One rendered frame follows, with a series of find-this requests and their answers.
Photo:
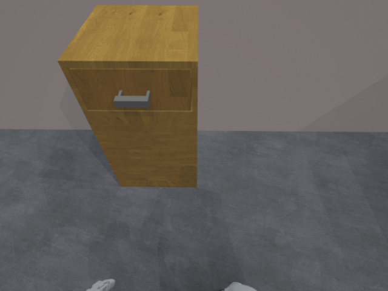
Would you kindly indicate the drawer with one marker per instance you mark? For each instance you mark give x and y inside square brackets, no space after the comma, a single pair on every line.
[170,89]

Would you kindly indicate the cabinet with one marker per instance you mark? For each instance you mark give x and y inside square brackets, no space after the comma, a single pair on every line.
[145,148]

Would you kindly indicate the left robot hand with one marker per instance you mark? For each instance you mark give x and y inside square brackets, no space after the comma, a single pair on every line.
[105,285]

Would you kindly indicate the handle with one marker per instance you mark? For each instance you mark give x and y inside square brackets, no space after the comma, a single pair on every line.
[132,101]

